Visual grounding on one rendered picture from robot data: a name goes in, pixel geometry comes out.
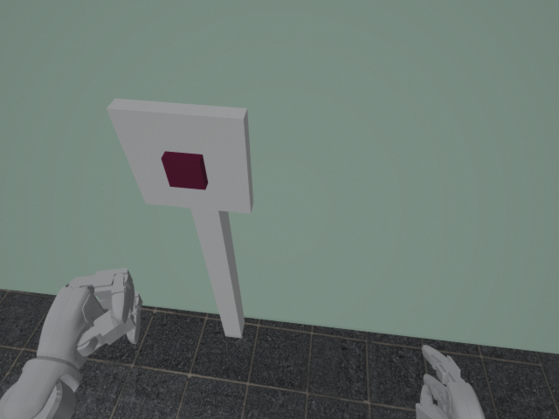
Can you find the robot left forearm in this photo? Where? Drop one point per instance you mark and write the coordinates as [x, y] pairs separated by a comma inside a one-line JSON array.
[[45, 390]]

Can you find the robot left hand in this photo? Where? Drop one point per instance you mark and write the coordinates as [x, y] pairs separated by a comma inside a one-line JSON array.
[[66, 335]]

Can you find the robot right hand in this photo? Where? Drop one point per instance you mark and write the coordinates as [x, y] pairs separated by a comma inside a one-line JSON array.
[[457, 400]]

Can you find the button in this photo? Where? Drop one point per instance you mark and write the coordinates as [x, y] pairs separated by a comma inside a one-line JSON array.
[[185, 170]]

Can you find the panel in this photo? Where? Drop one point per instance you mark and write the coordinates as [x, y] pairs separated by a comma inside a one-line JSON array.
[[146, 129]]

